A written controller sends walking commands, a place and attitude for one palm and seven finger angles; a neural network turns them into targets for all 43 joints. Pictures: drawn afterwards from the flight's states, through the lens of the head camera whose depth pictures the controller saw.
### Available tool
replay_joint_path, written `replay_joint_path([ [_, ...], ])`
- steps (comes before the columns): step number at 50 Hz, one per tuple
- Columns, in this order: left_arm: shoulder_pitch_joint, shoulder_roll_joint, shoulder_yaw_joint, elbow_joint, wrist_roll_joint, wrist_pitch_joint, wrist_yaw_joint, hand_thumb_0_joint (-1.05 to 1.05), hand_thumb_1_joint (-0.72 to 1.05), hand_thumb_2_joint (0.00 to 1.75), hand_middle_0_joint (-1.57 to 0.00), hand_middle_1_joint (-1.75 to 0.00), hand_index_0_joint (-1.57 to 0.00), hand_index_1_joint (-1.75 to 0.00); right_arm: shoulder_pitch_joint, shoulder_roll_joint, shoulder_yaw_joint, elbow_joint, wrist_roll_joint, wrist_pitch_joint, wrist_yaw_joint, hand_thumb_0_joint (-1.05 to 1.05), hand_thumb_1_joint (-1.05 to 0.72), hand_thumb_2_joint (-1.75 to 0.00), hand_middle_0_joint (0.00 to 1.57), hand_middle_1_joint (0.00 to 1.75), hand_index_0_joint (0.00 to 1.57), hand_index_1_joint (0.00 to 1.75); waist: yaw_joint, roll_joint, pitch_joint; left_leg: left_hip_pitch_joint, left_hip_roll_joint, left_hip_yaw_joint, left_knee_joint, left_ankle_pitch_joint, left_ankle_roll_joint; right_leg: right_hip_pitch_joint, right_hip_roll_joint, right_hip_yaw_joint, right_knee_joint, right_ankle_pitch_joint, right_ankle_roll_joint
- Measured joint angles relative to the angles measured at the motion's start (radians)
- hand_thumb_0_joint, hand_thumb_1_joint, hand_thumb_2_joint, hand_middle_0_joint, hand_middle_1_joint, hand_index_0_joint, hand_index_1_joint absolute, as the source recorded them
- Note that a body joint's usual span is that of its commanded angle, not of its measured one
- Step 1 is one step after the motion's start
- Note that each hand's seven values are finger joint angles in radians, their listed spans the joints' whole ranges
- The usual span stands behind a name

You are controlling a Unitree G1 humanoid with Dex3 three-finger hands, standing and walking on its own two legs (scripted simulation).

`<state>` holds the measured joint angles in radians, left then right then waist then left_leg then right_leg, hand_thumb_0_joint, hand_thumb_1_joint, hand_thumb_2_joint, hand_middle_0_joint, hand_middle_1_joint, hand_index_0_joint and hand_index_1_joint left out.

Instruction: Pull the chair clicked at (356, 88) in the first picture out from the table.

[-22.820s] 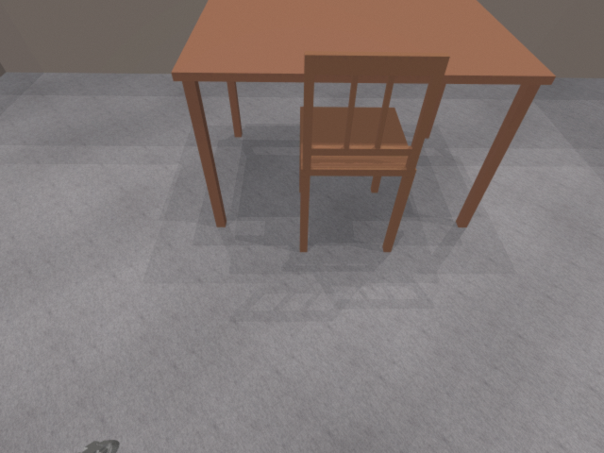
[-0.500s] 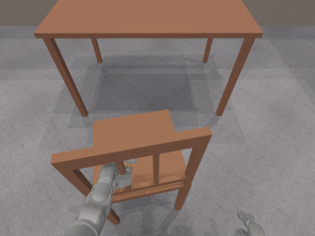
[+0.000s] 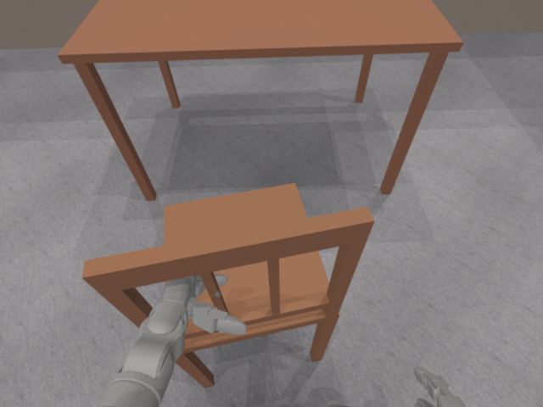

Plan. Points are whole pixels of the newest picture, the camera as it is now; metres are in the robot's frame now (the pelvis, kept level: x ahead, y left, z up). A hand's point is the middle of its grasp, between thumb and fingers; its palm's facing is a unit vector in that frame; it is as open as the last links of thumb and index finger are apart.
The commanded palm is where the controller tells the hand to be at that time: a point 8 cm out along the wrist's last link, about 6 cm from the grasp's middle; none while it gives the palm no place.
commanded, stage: open the thumb and straighten the fingers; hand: left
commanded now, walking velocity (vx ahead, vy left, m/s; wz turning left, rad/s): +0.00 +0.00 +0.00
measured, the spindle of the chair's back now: (217, 298) +0.31 +0.10 -0.08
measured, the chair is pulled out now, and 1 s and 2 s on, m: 0.61 0.61 0.61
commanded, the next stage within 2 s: draw the fingers out of the gap in 0.24 s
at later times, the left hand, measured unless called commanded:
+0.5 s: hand (210, 311) +0.27 +0.10 -0.04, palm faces -0.10 -0.99 -0.12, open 17.4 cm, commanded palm +0.25 +0.15 -0.02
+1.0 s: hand (202, 372) +0.19 +0.10 -0.04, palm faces -0.09 -0.99 -0.11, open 17.5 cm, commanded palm +0.17 +0.15 -0.02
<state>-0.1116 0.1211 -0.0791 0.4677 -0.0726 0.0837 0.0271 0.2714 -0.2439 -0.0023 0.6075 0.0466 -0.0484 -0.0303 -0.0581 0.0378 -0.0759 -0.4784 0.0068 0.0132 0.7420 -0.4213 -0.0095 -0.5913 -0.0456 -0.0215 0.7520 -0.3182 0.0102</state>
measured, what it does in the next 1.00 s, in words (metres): stands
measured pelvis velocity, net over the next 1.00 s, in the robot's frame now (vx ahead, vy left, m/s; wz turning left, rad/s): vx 0.00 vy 0.00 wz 0.05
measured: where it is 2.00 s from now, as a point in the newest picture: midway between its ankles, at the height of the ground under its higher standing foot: outside the picture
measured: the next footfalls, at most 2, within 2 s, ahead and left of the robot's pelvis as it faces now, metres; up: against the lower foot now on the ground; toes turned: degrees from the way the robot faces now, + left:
none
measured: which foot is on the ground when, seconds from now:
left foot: down 0.00-1.00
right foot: down 0.00-1.00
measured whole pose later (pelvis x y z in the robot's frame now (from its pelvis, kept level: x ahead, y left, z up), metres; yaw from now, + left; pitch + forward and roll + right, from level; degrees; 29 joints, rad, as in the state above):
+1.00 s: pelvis +0.00 +0.00 -0.02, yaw +3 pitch +10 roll +0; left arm 0.44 0.17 -0.17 -0.13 -0.03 0.19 0.01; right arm 0.25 -0.24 0.03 0.44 0.04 -0.08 -0.07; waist -0.04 0.05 -0.12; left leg -0.58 0.00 -0.04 0.92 -0.51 -0.02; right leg -0.67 -0.06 -0.07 0.91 -0.41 0.00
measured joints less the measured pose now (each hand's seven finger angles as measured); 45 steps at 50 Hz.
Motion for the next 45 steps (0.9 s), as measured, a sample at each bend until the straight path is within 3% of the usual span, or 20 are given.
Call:
replay_joint_path([
  [9,0.019,0.009,0.005,-0.054,0.006,0.041,-0.011,-0.01,-0.52,0.20,-0.12,-0.34,-0.12,-0.34,-0.011,0.000,0.012,-0.033,0.000,0.000,-0.007,0.01,-0.90,-0.90,0.20,0.30,0.21,0.30,0.006,0.001,-0.007,-0.022,0.001,-0.012,0.032,-0.017,-0.005,-0.019,-0.001,-0.011,0.034,-0.022,-0.004],
  [16,0.058,0.014,-0.007,-0.112,0.006,0.063,-0.018,-0.01,-0.53,0.20,-0.03,-0.09,-0.04,-0.09,-0.014,-0.014,0.008,-0.050,0.000,0.000,-0.012,0.01,-0.90,-0.90,0.20,0.30,0.21,0.30,0.007,0.001,-0.014,-0.029,0.002,-0.025,0.047,-0.027,-0.009,-0.020,-0.001,-0.024,0.046,-0.034,-0.009],
  [25,0.159,0.032,0.000,-0.202,0.007,0.076,-0.033,-0.01,-0.54,0.20,-0.01,-0.01,-0.01,-0.01,-0.015,-0.020,0.006,-0.080,0.001,0.008,-0.016,0.01,-0.90,-0.90,0.20,0.30,0.20,0.30,0.004,-0.001,-0.018,-0.037,0.006,-0.031,0.066,-0.039,-0.014,-0.027,0.002,-0.029,0.066,-0.048,-0.013],
  [45,0.499,0.042,-0.089,-0.539,0.035,0.096,-0.019,-0.01,-0.54,0.20,0.00,0.00,-0.01,0.00,-0.017,-0.005,0.024,-0.145,-0.004,-0.037,-0.032,0.02,-0.90,-0.90,0.20,0.30,0.21,0.30,0.019,0.011,-0.039,-0.087,-0.005,-0.054,0.158,-0.081,-0.010,-0.061,-0.013,-0.049,0.142,-0.089,-0.008],
])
